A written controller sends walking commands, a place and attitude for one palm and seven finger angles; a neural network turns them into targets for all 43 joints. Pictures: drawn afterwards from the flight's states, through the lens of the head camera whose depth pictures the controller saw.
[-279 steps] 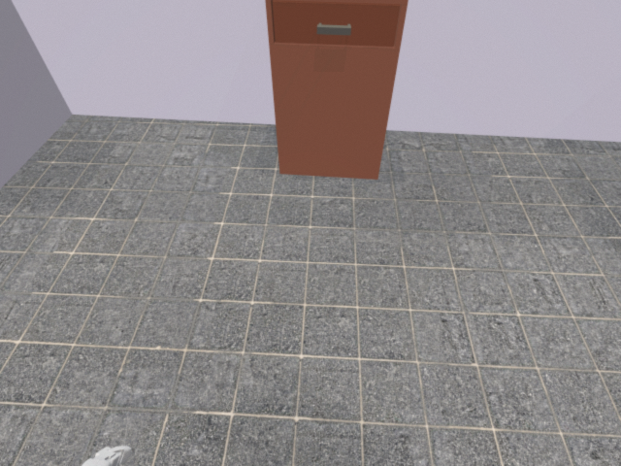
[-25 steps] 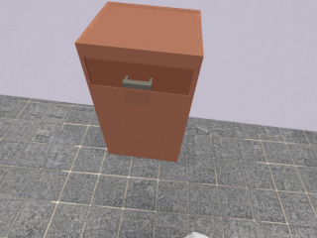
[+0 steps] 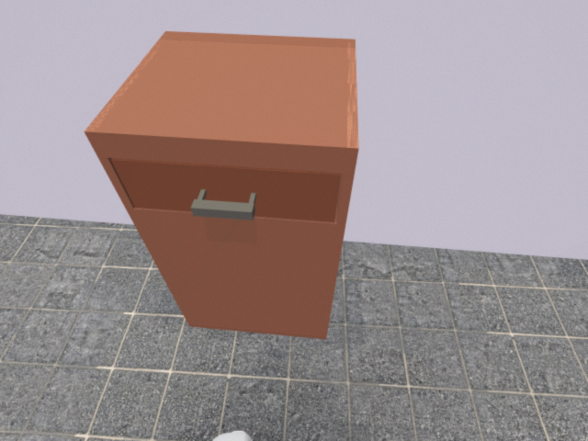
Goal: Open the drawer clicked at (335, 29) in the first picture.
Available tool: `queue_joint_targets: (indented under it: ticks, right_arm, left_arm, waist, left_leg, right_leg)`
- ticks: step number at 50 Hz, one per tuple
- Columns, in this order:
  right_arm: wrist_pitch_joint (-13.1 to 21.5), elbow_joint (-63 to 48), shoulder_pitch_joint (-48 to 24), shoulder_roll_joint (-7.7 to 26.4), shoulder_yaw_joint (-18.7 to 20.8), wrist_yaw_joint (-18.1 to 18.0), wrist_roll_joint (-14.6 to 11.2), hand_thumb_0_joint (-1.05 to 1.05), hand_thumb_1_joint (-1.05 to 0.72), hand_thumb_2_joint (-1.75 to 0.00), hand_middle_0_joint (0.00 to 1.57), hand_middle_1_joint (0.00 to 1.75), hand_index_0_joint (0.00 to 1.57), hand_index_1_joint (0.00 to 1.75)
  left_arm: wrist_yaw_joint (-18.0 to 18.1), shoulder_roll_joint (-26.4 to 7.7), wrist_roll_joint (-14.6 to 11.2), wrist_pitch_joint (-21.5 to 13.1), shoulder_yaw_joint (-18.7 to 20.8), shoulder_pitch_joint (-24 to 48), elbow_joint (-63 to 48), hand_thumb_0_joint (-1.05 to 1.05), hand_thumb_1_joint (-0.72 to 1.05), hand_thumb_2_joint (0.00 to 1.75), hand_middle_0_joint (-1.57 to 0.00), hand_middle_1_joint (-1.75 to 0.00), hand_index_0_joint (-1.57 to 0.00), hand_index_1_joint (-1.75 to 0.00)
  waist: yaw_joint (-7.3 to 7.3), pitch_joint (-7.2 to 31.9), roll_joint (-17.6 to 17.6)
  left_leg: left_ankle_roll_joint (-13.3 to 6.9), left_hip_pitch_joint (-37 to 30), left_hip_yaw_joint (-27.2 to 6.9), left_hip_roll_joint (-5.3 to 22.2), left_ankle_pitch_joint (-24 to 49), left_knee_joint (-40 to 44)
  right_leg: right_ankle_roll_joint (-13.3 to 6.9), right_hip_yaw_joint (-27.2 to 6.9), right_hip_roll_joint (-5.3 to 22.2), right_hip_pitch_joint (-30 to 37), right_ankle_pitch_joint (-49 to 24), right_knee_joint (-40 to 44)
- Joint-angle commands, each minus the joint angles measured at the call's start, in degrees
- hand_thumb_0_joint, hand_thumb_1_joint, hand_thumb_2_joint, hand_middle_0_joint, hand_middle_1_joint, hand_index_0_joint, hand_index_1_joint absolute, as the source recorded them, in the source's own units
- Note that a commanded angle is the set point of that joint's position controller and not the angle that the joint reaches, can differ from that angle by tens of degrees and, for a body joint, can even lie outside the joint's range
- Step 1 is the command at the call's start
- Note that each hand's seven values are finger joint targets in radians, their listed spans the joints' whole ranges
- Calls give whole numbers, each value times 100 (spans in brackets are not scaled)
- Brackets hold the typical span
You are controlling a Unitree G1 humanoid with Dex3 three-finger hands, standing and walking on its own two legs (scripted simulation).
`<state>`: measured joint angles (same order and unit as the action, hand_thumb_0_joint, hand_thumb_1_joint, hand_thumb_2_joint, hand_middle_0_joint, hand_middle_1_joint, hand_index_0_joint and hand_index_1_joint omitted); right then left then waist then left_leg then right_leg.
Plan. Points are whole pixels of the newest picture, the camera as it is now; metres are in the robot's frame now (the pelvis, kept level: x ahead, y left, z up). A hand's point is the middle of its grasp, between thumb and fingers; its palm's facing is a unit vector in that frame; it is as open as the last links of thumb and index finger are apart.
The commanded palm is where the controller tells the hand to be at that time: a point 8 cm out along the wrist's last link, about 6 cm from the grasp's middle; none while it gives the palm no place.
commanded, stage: come to a stop and stand still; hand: left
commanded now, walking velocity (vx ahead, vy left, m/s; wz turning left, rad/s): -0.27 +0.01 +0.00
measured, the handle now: (225, 202) +0.55 +0.18 -0.05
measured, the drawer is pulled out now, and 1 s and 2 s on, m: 0.00 0.00 0.00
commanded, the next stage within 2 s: look again from close up in 1.66 s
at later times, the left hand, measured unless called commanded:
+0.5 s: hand out of the picture +0.03 +0.18 -0.17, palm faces +0.00 -0.96 -0.29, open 7.4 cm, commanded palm none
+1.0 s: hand out of the picture -0.03 +0.13 -0.17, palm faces +0.02 -0.98 -0.19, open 7.3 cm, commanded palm none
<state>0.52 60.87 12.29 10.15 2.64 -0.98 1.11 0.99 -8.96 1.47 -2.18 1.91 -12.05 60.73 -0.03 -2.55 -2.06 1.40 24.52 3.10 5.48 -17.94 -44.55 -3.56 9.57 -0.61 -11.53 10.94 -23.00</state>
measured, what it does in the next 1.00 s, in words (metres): steps on the spot: left foot, then right foot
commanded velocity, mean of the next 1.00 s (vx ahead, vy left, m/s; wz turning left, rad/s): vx -0.05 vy -0.03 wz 0.00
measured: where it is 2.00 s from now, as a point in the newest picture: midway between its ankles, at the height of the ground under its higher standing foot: outside the picture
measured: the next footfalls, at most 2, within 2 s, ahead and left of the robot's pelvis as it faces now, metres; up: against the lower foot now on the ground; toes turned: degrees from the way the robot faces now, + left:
left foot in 0.08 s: +0.12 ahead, +0.13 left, +0.00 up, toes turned +4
right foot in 0.44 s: +0.02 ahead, -0.13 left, +0.00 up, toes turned -4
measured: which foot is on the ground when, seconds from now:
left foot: up 0.00-0.06, down 0.08-0.46, up 0.48-0.68, down 0.70-1.00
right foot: down 0.00-0.14, up 0.16-0.42, down 0.44-1.00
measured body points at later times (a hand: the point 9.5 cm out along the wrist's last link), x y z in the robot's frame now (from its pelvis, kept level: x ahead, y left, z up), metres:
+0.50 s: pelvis -0.01 -0.02 -0.01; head +0.01 -0.05 +0.44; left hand +0.03 +0.23 -0.15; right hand +0.05 -0.26 -0.18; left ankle +0.07 +0.13 -0.73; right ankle -0.02 -0.12 -0.74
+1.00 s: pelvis -0.03 -0.04 +0.00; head -0.03 -0.05 +0.45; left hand -0.03 +0.18 -0.16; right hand -0.06 -0.25 -0.16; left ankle -0.03 +0.10 -0.74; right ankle -0.02 -0.13 -0.74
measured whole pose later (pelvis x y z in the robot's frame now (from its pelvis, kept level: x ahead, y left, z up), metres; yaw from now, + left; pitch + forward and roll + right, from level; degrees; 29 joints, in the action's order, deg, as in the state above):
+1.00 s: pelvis -0.03 -0.04 +0.00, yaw -1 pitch -1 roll +0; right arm -1.0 65.9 16.9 7.0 0.2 -1.6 1.0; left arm 1.3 -8.5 0.5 0.9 0.3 -14.9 65.0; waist 0.2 -1.9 -0.6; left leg 2.2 8.8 1.4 3.0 -12.3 -22.5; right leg -3.0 5.3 -1.3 -10.1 11.1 -22.3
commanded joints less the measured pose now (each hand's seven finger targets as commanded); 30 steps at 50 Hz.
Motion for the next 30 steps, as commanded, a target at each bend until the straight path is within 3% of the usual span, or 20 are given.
queue_joint_targets:
  ticks: [1,2,4,5,6,7,9,12,14,17,19,20,21,22,23,24,25,26,27,30]
  right_arm:
    - [-17,32,668,53,-137,-19,-57,0,-90,-90,20,30,20,30]
    - [-10,59,665,167,-124,-24,-66,0,-90,-90,20,30,20,30]
    - [21,-97,512,617,-55,-59,-49,0,-90,-90,20,30,20,30]
    - [-14,-155,347,737,-34,-87,-42,0,-90,-90,20,30,20,30]
    - [-21,-194,211,816,-11,-111,-52,0,-90,-90,20,30,20,30]
    - [-49,-239,164,817,8,-146,-56,0,-90,-90,20,30,20,30]
    - [-73,-327,64,917,82,-205,-16,0,-90,-90,20,30,20,30]
    - [-128,-439,25,1057,193,-221,9,0,-90,-90,20,30,20,30]
    - [-150,-457,29,1082,237,-206,16,0,-90,-90,20,30,20,30]
    - [-150,-498,-56,1043,253,-153,25,0,-90,-90,20,30,20,30]
    - [-169,-503,-208,1006,252,-100,7,0,-90,-90,20,30,20,30]
    - [-184,-512,-227,957,243,-78,-19,0,-90,-90,20,30,20,30]
    - [-184,-506,-153,727,218,-40,-65,0,-90,-90,20,30,20,30]
    - [-205,-590,-141,385,147,0,-92,0,-90,-90,20,30,20,30]
    - [-250,-655,-336,338,101,47,-61,0,-90,-90,20,30,20,30]
    - [-331,-672,-534,389,113,37,-29,0,-90,-90,20,30,20,30]
    - [-348,-592,-462,411,114,27,-24,0,-90,-90,20,30,20,30]
    - [-328,-435,-179,355,87,22,-31,0,-90,-90,20,30,20,30]
    - [-298,-303,7,315,69,25,-38,0,-90,-90,20,30,20,30]
    - [-225,-184,129,285,6,-19,-50,0,-90,-90,20,30,20,30]
  left_arm:
    - [83,-731,-61,42,89,-152,-115,0,90,90,-20,-30,-20,-30]
    - [91,-702,-85,85,71,-187,-100,0,90,90,-20,-30,-20,-30]
    - [135,-552,-100,189,54,-486,-162,0,90,90,-20,-30,-20,-30]
    - [148,-475,-87,242,38,-601,-171,0,90,90,-20,-30,-20,-30]
    - [141,-487,-100,308,34,-673,-140,0,90,90,-20,-30,-20,-30]
    - [118,-608,-106,349,53,-618,-158,0,90,90,-20,-30,-20,-30]
    - [84,-593,-79,401,81,-660,-199,0,90,90,-20,-30,-20,-30]
    - [63,-516,-47,409,126,-601,-303,0,90,90,-20,-30,-20,-30]
    - [54,-477,-51,423,155,-486,-412,0,90,90,-20,-30,-20,-30]
    - [41,-393,-64,407,132,-504,-451,0,90,90,-20,-30,-20,-30]
    - [50,-401,-67,389,131,-801,-352,0,90,90,-20,-30,-20,-30]
    - [52,-445,-44,366,123,-985,-271,0,90,90,-20,-30,-20,-30]
    - [73,-679,-3,316,133,-949,-276,0,90,90,-20,-30,-20,-30]
    - [88,-1029,23,278,162,-716,-349,0,90,90,-20,-30,-20,-30]
    - [76,-1219,-1,274,168,-422,-465,0,90,90,-20,-30,-20,-30]
    - [88,-1206,11,263,185,-263,-507,0,90,90,-20,-30,-20,-30]
    - [92,-1056,15,266,143,-105,-497,0,90,90,-20,-30,-20,-30]
    - [103,-959,5,258,113,49,-478,0,90,90,-20,-30,-20,-30]
    - [94,-929,-7,241,104,107,-495,0,90,90,-20,-30,-20,-30]
    - [80,-871,-36,195,88,-164,-369,0,90,90,-20,-30,-20,-30]
  waist:
    - [-114,321,818]
    - [-134,268,609]
    - [39,198,-160]
    - [94,26,-346]
    - [130,96,-1174]
    - [70,129,-1300]
    - [58,369,-1069]
    - [-48,821,-468]
    - [-96,937,-456]
    - [-95,929,-658]
    - [53,898,-729]
    - [130,843,-479]
    - [111,631,99]
    - [-4,334,1129]
    - [38,131,1417]
    - [141,-154,1859]
    - [55,-338,1627]
    - [-96,-253,1293]
    - [-136,-214,1150]
    - [-21,4,936]
  left_leg:
    - [79,-1255,-19,-117,899,1440]
    - [55,-1599,-73,-50,1584,1867]
    - [-290,-1593,-641,679,3387,2105]
    - [-472,-1440,-775,909,3461,2216]
    - [-675,-1273,-1069,1113,3590,2560]
    - [-882,-1158,-1242,1243,3472,2838]
    - [-1184,-1596,-1319,1430,3883,2754]
    - [-1339,-2227,-1094,1497,4502,2331]
    - [-1298,-2209,-1013,1421,4227,2291]
    - [-1161,-1917,-922,1251,3420,2365]
    - [-954,-1477,-805,1065,2392,2345]
    - [-750,-1146,-668,833,1714,2162]
    - [-456,-736,-486,459,988,1802]
    - [-107,-302,-22,-90,-65,1331]
    - [-36,-460,-13,-300,-607,859]
    - [-98,-448,-252,-250,-877,281]
    - [-142,-394,-408,-249,-748,-73]
    - [-145,-457,-386,-223,-559,-108]
    - [-129,-492,-316,-243,-429,-140]
    - [-62,-581,-219,-269,-416,426]
  right_leg:
    - [-377,-803,1295,-113,-2121,332]
    - [-196,-756,1181,-307,-1811,104]
    - [184,-662,696,-370,-586,-256]
    - [267,-598,507,-415,113,-362]
    - [380,-428,406,-290,686,-774]
    - [409,-468,344,-280,1324,-1328]
    - [383,-745,341,-796,1966,-2290]
    - [449,-911,285,-1311,2041,-3064]
    - [488,-933,284,-1283,1988,-3044]
    - [468,-781,289,-855,1780,-2172]
    - [433,-643,252,-236,1079,-1191]
    - [444,-564,236,184,425,-411]
    - [383,-1008,518,396,101,312]
    - [44,-2014,1422,122,189,750]
    - [-313,-2220,1853,-611,583,1094]
    - [-441,-2425,1825,-1126,1008,1298]
    - [-521,-2367,1747,-1210,942,1274]
    - [-542,-2086,1610,-1004,500,1093]
    - [-485,-1759,1429,-819,62,900]
    - [-497,-1523,1316,-144,-999,563]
